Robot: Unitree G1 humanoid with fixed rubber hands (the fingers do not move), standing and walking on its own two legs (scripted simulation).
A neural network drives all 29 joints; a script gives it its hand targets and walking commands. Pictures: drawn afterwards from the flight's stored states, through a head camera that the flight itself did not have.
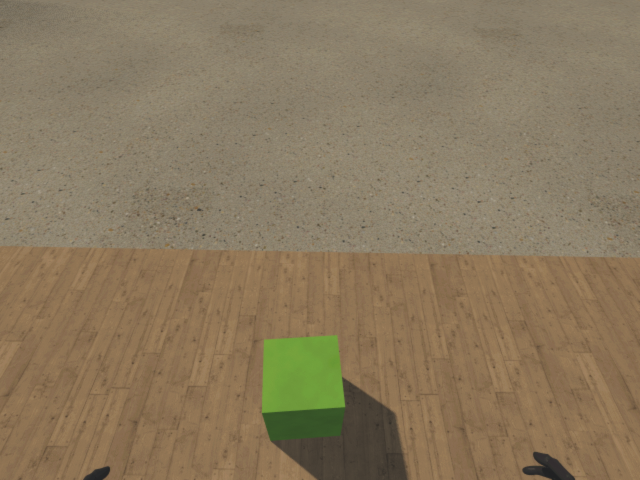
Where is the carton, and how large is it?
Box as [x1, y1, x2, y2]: [262, 335, 344, 440]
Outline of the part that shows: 336,335 264,340 262,414 270,440 340,434 344,411 344,400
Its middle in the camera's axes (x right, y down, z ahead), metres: -0.05 +0.44 +1.12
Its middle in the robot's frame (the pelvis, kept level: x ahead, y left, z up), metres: +0.48 +0.04 -0.66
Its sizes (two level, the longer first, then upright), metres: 0.210 0.200 0.250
